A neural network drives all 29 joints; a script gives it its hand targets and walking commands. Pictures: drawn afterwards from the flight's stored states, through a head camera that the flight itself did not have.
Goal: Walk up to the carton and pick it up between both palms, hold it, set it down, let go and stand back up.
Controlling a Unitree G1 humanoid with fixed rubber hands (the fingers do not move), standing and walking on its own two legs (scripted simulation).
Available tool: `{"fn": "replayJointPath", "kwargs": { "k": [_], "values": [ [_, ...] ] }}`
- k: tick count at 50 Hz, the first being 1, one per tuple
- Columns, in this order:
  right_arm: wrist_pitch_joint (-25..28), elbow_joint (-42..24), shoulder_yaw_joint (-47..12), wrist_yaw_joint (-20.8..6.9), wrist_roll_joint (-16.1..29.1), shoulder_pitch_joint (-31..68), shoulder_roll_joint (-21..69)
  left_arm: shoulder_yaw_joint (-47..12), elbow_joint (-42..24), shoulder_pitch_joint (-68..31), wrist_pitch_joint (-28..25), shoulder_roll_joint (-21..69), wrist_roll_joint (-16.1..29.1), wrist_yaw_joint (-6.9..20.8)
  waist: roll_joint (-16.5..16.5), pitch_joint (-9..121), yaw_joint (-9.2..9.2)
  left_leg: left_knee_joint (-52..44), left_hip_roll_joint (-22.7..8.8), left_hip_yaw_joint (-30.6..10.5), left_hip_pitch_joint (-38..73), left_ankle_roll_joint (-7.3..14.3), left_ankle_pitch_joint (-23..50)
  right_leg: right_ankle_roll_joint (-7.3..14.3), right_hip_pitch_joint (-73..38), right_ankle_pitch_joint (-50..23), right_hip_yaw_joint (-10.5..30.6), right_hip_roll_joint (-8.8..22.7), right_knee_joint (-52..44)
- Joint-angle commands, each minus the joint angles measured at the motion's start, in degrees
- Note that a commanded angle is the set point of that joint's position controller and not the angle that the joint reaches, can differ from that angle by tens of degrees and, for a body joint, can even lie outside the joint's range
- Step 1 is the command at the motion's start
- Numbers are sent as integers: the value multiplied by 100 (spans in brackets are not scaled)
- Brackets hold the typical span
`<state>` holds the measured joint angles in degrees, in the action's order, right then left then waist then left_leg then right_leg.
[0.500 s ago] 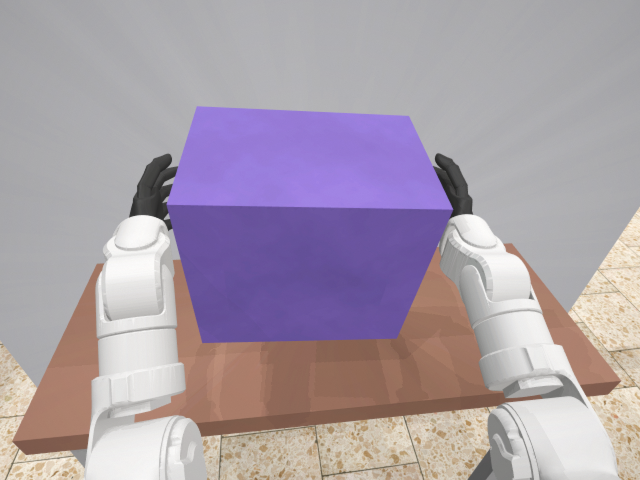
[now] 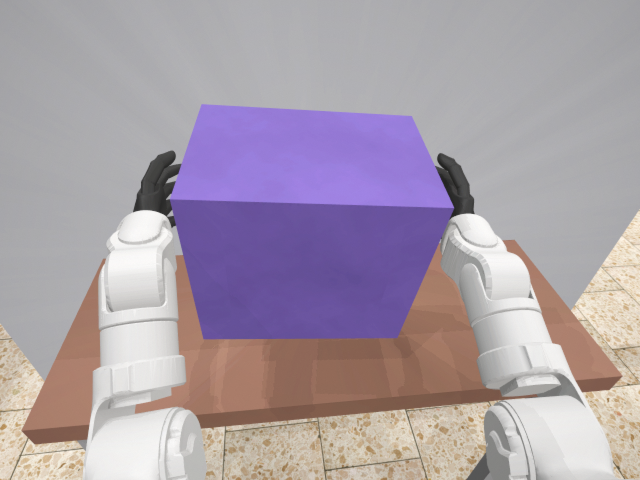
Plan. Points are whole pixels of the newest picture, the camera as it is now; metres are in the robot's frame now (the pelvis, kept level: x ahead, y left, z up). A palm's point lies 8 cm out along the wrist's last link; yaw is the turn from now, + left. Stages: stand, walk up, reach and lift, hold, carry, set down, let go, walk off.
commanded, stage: hold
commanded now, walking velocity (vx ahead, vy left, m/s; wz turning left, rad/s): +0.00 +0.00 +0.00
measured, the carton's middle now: (306, 229) +0.39 +0.01 +0.17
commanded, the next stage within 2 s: none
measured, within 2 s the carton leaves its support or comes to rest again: neither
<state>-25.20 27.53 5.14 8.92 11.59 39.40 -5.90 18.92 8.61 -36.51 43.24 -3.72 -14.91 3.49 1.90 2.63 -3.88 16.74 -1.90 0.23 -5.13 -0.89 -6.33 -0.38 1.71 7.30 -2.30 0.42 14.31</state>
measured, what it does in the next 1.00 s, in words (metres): stands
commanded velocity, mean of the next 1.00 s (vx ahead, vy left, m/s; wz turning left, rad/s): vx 0.00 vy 0.00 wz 0.00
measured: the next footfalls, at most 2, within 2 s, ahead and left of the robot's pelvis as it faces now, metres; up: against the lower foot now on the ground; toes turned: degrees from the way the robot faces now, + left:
none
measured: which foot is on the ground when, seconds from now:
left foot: down 0.00-1.00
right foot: down 0.00-1.00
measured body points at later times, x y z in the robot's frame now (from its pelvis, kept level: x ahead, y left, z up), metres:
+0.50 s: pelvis +0.01 +0.00 +0.00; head -0.04 +0.02 +0.45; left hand +0.37 +0.19 +0.20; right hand +0.38 -0.17 +0.20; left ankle +0.04 +0.13 -0.75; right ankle +0.01 -0.12 -0.75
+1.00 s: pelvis +0.01 +0.00 +0.00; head -0.05 +0.02 +0.45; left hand +0.38 +0.19 +0.21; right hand +0.38 -0.17 +0.20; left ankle +0.04 +0.13 -0.75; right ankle +0.01 -0.12 -0.75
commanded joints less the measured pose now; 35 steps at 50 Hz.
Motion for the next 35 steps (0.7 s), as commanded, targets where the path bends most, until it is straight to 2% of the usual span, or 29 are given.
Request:
{"fn": "replayJointPath", "kwargs": {
  "k": [1, 5, 11, 17, 24, 26, 31, 35],
  "values": [
    [426, -1422, -1915, -879, 534, 4481, 2800, -2604, -636, -3805, -347, 2786, 1017, 867, -411, 1887, -160, -113, 371, 171, 806, -17, 538, -43, -175, -223, -102, -311, -200],
    [442, -1499, -1952, -865, 583, 4400, 2779, -2589, -669, -3674, -350, 2757, 1004, 896, -420, 1964, -182, -30, 389, 157, 915, -56, 853, -49, -304, -526, -122, -324, -169],
    [475, -1836, -2175, -834, 730, 4326, 2773, -2724, -1095, -3593, -408, 2796, 1060, 847, -429, 2165, -165, 148, 395, 115, 1168, -138, 1524, -66, -388, -1009, -170, -380, -102],
    [442, -2194, -2389, -777, 854, 4270, 2784, -2771, -1293, -3355, -354, 2739, 1070, 822, -364, 2125, -71, 191, 414, 115, 1139, -111, 1649, -86, -458, -1188, -148, -389, -67],
    [353, -2265, -2411, -758, 846, 4261, 2825, -2755, -1358, -3378, -273, 2653, 1066, 842, -265, 2033, -50, 119, 428, 161, 982, -36, 1331, -93, -427, -1033, -109, -353, -98],
    [342, -2233, -2396, -755, 839, 4195, 2822, -2825, -1410, -3390, -275, 2658, 1097, 839, -330, 2062, -92, 127, 422, 157, 1032, -56, 1330, -87, -417, -1048, -106, -345, -82],
    [315, -2048, -2218, -774, 684, 4348, 2865, -2719, -1087, -3563, -286, 2659, 1094, 884, -256, 1898, -101, -30, 424, 179, 794, 18, 737, -102, -294, -589, -93, -300, -159],
    [351, -1826, -2095, -815, 606, 4332, 2872, -2712, -1004, -3678, -315, 2697, 1087, 887, -350, 1950, -143, -68, 392, 167, 812, -3, 666, -70, -265, -460, -113, -303, -149]
  ]
}}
